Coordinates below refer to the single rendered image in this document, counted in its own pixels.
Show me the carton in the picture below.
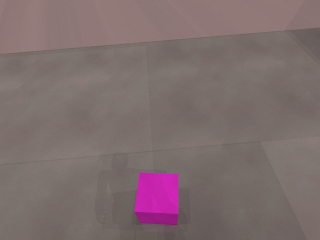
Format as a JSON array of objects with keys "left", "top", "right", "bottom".
[{"left": 134, "top": 172, "right": 179, "bottom": 225}]

